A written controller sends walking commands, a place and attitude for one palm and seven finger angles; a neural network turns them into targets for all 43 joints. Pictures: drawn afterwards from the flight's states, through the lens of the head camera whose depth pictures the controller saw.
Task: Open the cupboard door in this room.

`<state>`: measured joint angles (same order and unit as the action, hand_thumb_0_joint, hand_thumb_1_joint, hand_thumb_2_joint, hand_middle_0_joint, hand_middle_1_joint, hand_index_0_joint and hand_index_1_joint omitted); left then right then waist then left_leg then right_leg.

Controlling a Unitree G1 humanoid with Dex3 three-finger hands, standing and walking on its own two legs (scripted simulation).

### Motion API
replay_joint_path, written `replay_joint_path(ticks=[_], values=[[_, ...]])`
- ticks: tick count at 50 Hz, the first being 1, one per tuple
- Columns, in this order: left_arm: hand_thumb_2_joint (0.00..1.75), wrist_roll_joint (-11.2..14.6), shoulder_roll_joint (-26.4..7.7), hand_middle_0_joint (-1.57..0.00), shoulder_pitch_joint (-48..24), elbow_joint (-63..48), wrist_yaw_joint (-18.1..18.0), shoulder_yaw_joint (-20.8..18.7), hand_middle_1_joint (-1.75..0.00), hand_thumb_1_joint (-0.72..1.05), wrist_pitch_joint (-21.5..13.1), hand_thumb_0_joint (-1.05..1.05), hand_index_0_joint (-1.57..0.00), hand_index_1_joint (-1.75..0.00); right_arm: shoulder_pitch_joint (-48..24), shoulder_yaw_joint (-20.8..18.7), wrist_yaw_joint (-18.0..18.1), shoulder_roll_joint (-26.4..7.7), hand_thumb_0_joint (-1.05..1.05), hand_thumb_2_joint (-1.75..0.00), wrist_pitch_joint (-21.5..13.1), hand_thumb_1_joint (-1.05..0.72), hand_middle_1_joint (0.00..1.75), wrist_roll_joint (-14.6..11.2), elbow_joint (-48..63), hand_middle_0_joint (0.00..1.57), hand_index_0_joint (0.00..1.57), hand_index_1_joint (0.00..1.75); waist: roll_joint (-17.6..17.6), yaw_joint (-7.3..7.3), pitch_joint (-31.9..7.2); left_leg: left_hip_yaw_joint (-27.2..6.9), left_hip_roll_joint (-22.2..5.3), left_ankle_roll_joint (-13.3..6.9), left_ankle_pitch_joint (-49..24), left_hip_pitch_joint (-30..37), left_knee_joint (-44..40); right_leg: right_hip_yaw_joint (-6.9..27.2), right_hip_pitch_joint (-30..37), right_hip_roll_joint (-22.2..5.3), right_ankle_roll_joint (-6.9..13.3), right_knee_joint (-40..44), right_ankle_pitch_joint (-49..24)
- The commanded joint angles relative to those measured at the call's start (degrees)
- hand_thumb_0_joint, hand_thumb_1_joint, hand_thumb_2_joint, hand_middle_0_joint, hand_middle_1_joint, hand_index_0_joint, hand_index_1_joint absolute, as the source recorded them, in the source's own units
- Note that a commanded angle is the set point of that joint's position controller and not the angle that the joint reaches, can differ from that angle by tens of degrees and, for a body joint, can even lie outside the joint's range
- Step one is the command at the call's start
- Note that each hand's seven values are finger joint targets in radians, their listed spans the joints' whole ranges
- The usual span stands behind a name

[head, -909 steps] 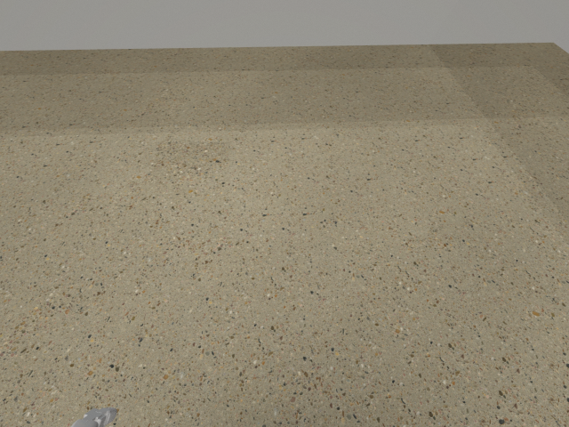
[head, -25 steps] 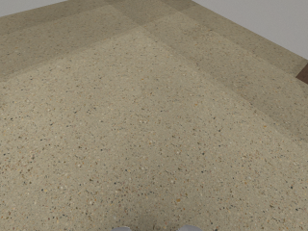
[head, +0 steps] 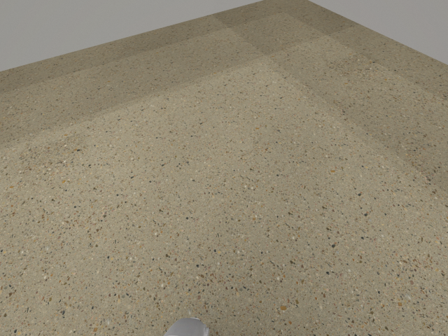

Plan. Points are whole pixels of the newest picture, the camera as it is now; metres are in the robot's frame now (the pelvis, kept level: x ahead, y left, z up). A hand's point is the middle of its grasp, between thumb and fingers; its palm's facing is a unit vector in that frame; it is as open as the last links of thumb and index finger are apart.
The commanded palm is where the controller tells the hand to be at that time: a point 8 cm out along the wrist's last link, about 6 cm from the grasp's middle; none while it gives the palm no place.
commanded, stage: turn or walk to find it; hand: left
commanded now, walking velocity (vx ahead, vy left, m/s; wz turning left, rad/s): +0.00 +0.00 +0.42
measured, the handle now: out of the picture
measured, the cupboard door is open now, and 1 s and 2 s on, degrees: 0 0 0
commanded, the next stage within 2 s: stand and wait in 1.50 s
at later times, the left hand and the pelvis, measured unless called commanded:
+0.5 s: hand out of the picture -0.04 +0.26 -0.18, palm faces +0.26 -0.93 -0.24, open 7.4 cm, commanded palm none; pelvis -0.03 +0.04 +0.00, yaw +13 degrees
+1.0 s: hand out of the picture -0.06 +0.19 -0.16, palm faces +0.42 -0.87 -0.25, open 7.4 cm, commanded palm none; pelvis -0.04 -0.01 +0.00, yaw +26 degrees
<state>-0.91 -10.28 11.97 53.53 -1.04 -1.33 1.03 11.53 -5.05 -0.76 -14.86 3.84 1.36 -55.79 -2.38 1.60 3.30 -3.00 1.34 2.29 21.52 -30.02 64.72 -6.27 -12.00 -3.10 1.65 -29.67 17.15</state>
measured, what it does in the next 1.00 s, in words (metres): steps on the spot, turning left: left foot, then right foot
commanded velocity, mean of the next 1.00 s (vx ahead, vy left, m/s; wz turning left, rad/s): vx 0.00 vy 0.00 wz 0.42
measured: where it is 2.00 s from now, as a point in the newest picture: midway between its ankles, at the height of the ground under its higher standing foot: outside the picture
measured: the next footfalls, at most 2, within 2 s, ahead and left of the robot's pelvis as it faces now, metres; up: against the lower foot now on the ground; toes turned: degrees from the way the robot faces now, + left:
left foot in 0.30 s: -0.02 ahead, +0.15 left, +0.00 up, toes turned +12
right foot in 0.72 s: +0.05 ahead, -0.09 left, +0.00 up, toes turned +14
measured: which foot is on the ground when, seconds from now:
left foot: up 0.00-0.28, down 0.30-0.72, up 0.74-1.00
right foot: down 0.00-0.30, up 0.32-0.70, down 0.72-1.00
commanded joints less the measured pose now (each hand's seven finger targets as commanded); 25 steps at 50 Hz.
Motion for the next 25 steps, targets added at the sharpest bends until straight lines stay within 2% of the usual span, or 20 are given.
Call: replay_joint_path(ticks=[1,4,6,8,10,11,12,13,14,15,16,17,18,19,20,22,25], values=[[0.9,-0.3,-10.3,-0.2,1.8,-2.9,-1.0,-2.8,-0.3,0.9,-2.0,0.0,-0.2,-0.3,-0.5,-0.4,0.0,-2.9,0.0,-0.9,-0.7,-0.9,0.3,-0.1,3.1,0.2,0.2,0.3,11.0,-1.72,-0.9,0.9,-2.7,1.5,0.3,-2.2,1.4,8.6,3.5,-14.9,5.1,10.5,-21.8],[0.9,-0.6,-12.1,-0.2,6.0,-1.4,-0.9,-3.1,-0.3,0.9,-1.9,0.0,-0.2,-0.3,-4.1,0.4,0.2,-2.5,0.0,-0.9,-1.0,-0.9,0.3,-0.3,3.8,0.2,0.2,0.3,12.0,-3.81,-2.9,2.7,-2.9,1.9,4.1,-0.8,-6.2,7.8,8.9,-16.1,6.2,8.0,-31.7],[0.9,-0.8,-12.8,-0.2,7.8,-0.3,-0.9,-3.3,-0.3,0.9,-1.8,0.0,-0.2,-0.3,-6.3,0.8,0.2,-2.2,0.0,-0.9,-1.3,-0.9,0.3,-0.6,4.1,0.2,0.2,0.3,12.8,-4.93,-3.4,4.0,-2.6,1.6,6.1,1.3,-11.5,7.5,10.4,-16.6,6.6,6.9,-35.8],[0.9,-1.0,-13.8,-0.2,8.4,0.2,-0.9,-3.6,-0.3,0.9,-1.6,0.0,-0.2,-0.3,-7.0,1.3,0.3,-1.9,0.0,-0.9,-1.7,-0.9,0.3,-0.9,4.2,0.2,0.2,0.3,14.4,-5.41,-5.1,5.3,-2.6,1.0,6.6,3.8,-17.5,7.0,12.0,-17.1,7.1,5.3,-38.6],[0.9,-1.0,-14.4,-0.2,7.7,0.6,-0.9,-3.9,-0.3,0.9,-1.4,0.0,-0.2,-0.3,-6.1,1.5,0.5,-2.0,0.0,-0.9,-2.0,-0.9,0.3,-1.1,4.1,0.2,0.2,0.3,15.1,-4.78,-6.3,6.7,-2.2,0.5,5.1,7.4,-24.3,6.0,12.0,-17.1,6.4,3.5,-38.8],[0.9,-0.9,-14.4,-0.2,7.0,0.9,-0.8,-3.8,-0.3,0.9,-1.2,0.0,-0.2,-0.3,-5.0,1.5,0.5,-2.1,0.0,-0.9,-2.2,-0.9,0.3,-1.2,3.9,0.2,0.2,0.3,14.8,-4.09,-6.5,7.5,-1.9,0.2,2.5,10.3,-28.6,5.0,10.7,-16.8,5.3,2.4,-37.2],[0.9,-0.7,-14.5,-0.2,6.3,0.8,-0.7,-3.9,-0.3,0.9,-1.1,0.0,-0.2,-0.3,-3.6,1.5,0.5,-2.4,0.0,-0.9,-2.4,-0.9,0.3,-1.1,3.4,0.2,0.2,0.3,13.9,-3.02,-7.0,8.2,-1.9,-0.1,-2.3,14.5,-34.1,3.6,8.5,-16.1,3.7,0.8,-34.5],[0.9,-0.2,-14.0,-0.2,5.5,0.8,-0.6,-3.8,-0.3,0.9,-0.9,0.0,-0.2,-0.3,-1.7,1.2,0.4,-3.5,0.0,-0.9,-2.8,-0.9,0.3,-1.0,2.9,0.2,0.2,0.3,11.7,-1.53,-7.7,7.5,-2.8,-1.0,-9.8,20.8,-41.7,1.3,4.6,-14.8,1.1,-2.7,-30.3],[0.9,0.2,-12.1,-0.2,5.6,-0.2,-0.4,-3.7,-0.3,0.9,-0.6,0.0,-0.2,-0.3,0.2,0.3,0.5,-7.8,0.0,-0.9,-3.5,-0.9,0.3,-0.6,2.7,0.2,0.2,0.3,1.6,-0.49,-10.2,-1.5,-10.8,-4.0,-22.4,30.7,-44.6,-2.4,-4.7,-10.8,-2.4,-10.5,-17.7],[0.9,0.2,-8.5,-0.2,4.9,-2.0,0.0,-2.6,-0.3,0.9,-0.4,0.0,-0.2,-0.3,2.2,-0.8,0.7,-12.7,0.0,-0.9,-3.4,-0.9,0.3,-0.4,2.6,0.2,0.2,0.3,-12.7,0.54,-9.3,-15.8,-23.6,-10.9,-43.5,36.3,-43.5,-3.7,-18.7,-4.6,-5.7,-20.4,15.1],[0.9,-0.3,-8.8,-0.2,0.1,-2.6,-0.6,-2.0,-0.3,0.9,0.6,0.0,-0.2,-0.3,4.5,-0.9,1.0,-12.9,0.0,-0.9,-3.1,-0.9,0.3,-0.6,1.2,0.2,0.2,0.3,-11.5,2.46,-7.9,-14.5,-24.4,-14.0,-41.8,29.6,-44.5,1.2,-16.9,-3.9,-5.6,-26.9,20.3],[0.9,-0.1,-8.6,-0.2,-1.7,-2.6,-0.6,-2.4,-0.3,0.9,0.8,0.0,-0.2,-0.3,3.0,-0.8,1.7,-11.5,0.0,-0.9,-3.1,-0.9,0.3,-0.4,1.2,0.2,0.2,0.3,-11.5,1.85,-5.4,-14.5,-22.4,-14.7,-40.5,28.0,-44.6,3.3,-19.4,-3.9,-5.7,-30.2,18.2],[0.9,0.1,-9.2,-0.2,-2.3,-1.8,-0.3,-2.6,-0.3,0.9,0.8,0.0,-0.2,-0.3,0.3,-0.4,2.0,-10.2,0.0,-0.9,-3.0,-0.9,0.3,-0.3,1.8,0.2,0.2,0.3,-10.3,0.98,-2.9,-12.3,-20.0,-14.0,-38.8,25.3,-44.4,4.4,-19.7,-4.1,-5.7,-31.7,14.6],[0.9,0.1,-9.0,-0.2,-0.9,-0.9,0.0,-2.7,-0.3,0.9,0.7,0.0,-0.2,-0.3,-2.0,0.2,2.1,-8.9,0.0,-0.9,-3.2,-0.9,0.3,-0.3,2.3,0.2,0.2,0.3,-7.9,-0.55,-2.6,-9.7,-17.7,-12.9,-39.1,24.9,-44.0,4.6,-19.2,-3.7,-5.9,-32.3,11.4],[0.9,0.1,-8.8,-0.2,0.4,-0.3,0.2,-2.6,-0.3,0.9,0.7,0.0,-0.2,-0.3,-3.2,0.3,2.0,-8.6,0.0,-0.9,-3.4,-0.9,0.3,-0.4,2.9,0.2,0.2,0.3,-7.2,-1.3,-3.1,-7.9,-16.5,-12.3,-38.9,24.8,-43.9,4.2,-18.4,-3.4,-6.2,-32.2,9.9],[0.9,0.1,-8.7,-0.2,0.8,-0.1,0.4,-2.5,-0.3,0.9,0.7,0.0,-0.2,-0.3,-3.1,0.2,1.9,-8.5,0.0,-0.9,-3.5,-0.9,0.3,-0.4,3.2,0.2,0.2,0.3,-6.0,-1.37,-3.7,-6.8,-15.1,-11.7,-36.6,24.2,-44.4,4.2,-16.9,-2.8,-6.6,-30.5,8.2],[0.9,0.2,-8.2,-0.2,-1.0,-1.3,0.3,-2.4,-0.3,0.9,0.9,0.0,-0.2,-0.3,-1.6,-0.2,1.7,-8.9,0.0,-0.9,-3.3,-0.9,0.3,-0.3,3.1,0.2,0.2,0.3,-5.7,-0.65,-3.6,-9.4,-14.9,-12.2,-33.0,24.1,-44.9,4.3,-16.4,-1.8,-6.8,-26.0,8.3]])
